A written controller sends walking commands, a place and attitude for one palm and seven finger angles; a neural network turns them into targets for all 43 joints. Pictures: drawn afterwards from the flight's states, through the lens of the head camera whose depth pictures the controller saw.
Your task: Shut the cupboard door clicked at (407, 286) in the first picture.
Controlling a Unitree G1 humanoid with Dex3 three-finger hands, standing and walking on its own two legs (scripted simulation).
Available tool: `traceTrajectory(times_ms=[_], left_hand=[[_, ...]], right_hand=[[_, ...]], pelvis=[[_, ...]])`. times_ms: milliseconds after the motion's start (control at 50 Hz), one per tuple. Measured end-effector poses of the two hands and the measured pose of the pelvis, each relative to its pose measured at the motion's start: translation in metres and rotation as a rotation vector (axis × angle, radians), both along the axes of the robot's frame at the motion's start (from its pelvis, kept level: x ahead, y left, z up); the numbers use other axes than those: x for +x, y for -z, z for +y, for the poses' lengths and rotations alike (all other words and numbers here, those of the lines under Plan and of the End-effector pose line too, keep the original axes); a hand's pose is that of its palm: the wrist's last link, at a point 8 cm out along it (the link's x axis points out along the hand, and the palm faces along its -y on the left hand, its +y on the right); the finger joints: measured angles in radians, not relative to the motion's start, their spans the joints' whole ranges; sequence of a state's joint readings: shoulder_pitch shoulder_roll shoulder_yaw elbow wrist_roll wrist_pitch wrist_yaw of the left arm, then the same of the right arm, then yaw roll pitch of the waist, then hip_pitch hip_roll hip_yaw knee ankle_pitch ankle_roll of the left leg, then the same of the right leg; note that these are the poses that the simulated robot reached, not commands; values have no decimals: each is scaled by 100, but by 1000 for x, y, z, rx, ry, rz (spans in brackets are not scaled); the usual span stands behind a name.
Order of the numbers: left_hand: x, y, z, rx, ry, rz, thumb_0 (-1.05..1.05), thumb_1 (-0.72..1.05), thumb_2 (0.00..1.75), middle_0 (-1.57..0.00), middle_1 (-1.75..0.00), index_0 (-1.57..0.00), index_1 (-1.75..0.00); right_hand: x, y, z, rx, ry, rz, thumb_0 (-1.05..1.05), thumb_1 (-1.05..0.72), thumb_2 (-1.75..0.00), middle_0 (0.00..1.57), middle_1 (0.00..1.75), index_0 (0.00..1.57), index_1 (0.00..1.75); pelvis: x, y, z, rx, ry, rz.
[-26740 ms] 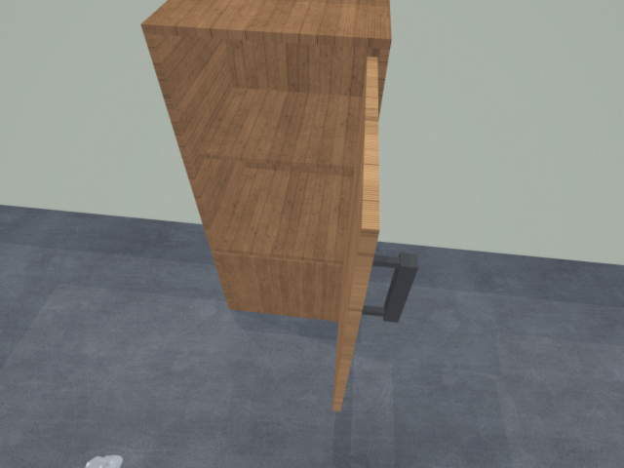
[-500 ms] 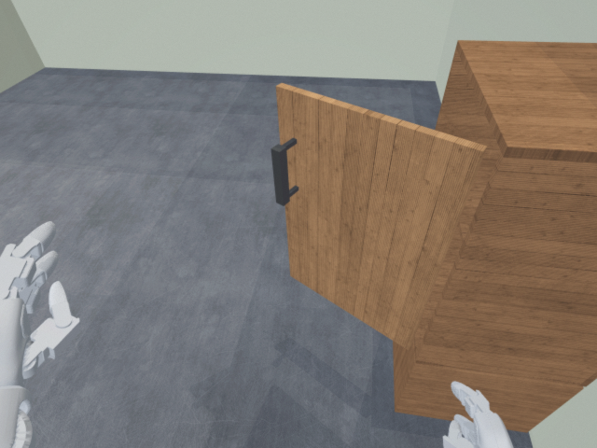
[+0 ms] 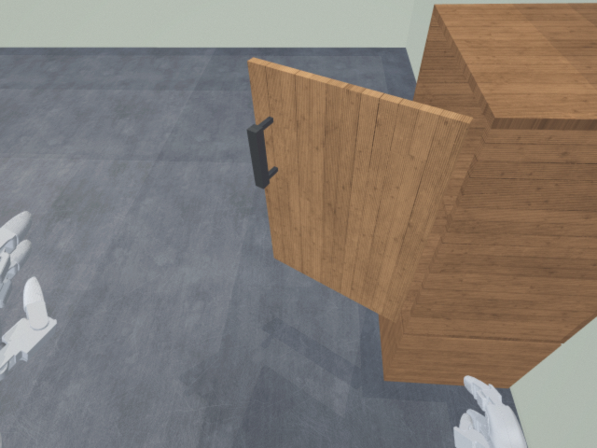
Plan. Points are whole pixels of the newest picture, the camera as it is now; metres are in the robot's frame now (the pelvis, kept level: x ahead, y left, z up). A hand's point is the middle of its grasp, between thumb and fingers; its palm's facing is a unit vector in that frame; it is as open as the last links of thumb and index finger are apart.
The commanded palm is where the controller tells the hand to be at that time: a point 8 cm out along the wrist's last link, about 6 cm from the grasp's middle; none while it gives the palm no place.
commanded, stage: step back with the hand held close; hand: left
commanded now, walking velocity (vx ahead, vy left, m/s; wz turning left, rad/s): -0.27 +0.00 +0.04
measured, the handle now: (265, 153) +0.65 +0.12 +0.03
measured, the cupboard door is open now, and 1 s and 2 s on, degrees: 61 61 61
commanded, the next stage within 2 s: stop stepping back and stand still in 1.10 s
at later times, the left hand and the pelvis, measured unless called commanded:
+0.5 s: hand out of the picture +0.12 +0.28 +0.16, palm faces +0.48 -0.74 -0.47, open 7.4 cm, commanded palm +0.06 +0.31 +0.18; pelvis -0.07 +0.01 -0.02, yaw +1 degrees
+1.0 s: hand out of the picture +0.05 +0.30 +0.16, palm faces +0.51 -0.73 -0.45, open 7.4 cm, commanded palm -0.01 +0.31 +0.18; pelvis -0.14 +0.01 -0.02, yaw +1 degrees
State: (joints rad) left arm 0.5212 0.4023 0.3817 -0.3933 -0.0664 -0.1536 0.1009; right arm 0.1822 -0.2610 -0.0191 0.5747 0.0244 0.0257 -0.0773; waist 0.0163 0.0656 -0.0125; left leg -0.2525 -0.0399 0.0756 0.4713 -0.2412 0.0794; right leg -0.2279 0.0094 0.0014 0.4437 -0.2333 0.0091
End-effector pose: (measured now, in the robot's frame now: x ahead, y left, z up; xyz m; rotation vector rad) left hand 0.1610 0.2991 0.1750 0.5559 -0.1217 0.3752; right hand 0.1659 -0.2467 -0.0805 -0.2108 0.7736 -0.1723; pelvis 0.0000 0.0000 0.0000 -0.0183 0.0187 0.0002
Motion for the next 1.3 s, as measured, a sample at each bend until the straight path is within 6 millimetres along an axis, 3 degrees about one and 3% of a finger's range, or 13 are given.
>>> traceTrajectory(times_ms=[140,440,680,800,940,1060,1120,1180,1300], left_hand=[[-11,-6,7,51,46,-28,1,89,90,-22,-30,-21,-30],[-72,4,20,57,-17,-145,1,89,90,-22,-30,-21,-30],[-102,0,7,63,4,-236,1,89,90,-22,-30,-21,-30],[-115,0,15,106,49,-225,1,89,90,-22,-30,-21,-30],[-151,-10,34,134,-16,-240,1,89,90,-22,-30,-22,-30],[-163,1,13,24,22,-239,1,89,90,-21,-30,-21,-30],[-169,-3,-7,10,121,-257,2,89,90,-21,-30,-21,-30],[-188,-11,-15,50,190,-258,1,89,90,-22,-30,-21,-30],[-229,-18,9,79,97,-247,1,89,90,-22,-30,-22,-30]], right_hand=[[-17,-6,3,-19,28,-16,2,-91,-90,20,30,20,30],[-69,6,21,-36,-38,-24,2,-91,-90,20,30,20,30],[-106,13,10,-50,-61,15,2,-90,-90,20,30,20,30],[-126,6,10,-84,-37,13,2,-91,-90,20,30,20,30],[-132,4,22,-79,-78,-2,2,-91,-90,20,30,20,30],[-136,3,35,-45,-138,-48,2,-91,-90,20,30,20,30],[-150,-2,35,-21,-116,-90,2,-90,-90,20,30,20,30],[-170,-11,32,-9,-83,-129,2,-90,-90,20,30,20,30],[-224,-18,16,-73,-22,-62,1,-90,-90,20,30,20,30]], pelvis=[[-16,5,8,2,13,3],[-64,19,11,-10,-14,-26],[-95,25,3,-6,-39,-20],[-112,24,9,-30,-58,-9],[-124,21,8,-67,-71,45],[-166,17,3,-67,2,70],[-187,18,-1,-74,-1,34],[-203,19,-5,-76,-18,13],[-209,11,4,-15,25,9]])
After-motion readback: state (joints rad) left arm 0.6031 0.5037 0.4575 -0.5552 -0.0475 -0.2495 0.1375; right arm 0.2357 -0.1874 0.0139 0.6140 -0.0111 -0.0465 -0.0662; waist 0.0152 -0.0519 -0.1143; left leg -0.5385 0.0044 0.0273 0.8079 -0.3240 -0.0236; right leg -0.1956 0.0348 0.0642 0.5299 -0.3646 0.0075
